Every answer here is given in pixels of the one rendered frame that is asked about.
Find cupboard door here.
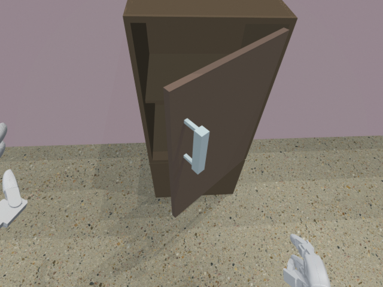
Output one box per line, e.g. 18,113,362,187
163,28,289,218

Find handle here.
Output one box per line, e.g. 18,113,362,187
184,118,209,174

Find robot left hand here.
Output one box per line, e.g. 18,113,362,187
0,123,28,228

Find robot right hand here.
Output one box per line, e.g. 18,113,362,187
283,234,331,287

